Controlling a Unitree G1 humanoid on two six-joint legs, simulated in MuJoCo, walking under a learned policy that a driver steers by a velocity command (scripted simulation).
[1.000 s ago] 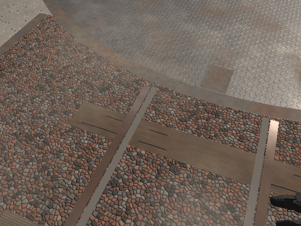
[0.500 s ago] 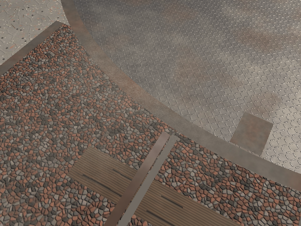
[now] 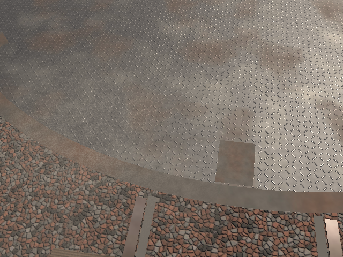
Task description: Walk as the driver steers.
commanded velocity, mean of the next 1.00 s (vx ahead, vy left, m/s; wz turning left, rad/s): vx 0.01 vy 0.00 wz -0.51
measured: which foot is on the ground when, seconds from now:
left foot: up 0.00-0.22, down 0.24-0.74, up 0.76-1.00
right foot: down 0.00-0.24, up 0.26-0.72, down 0.74-1.00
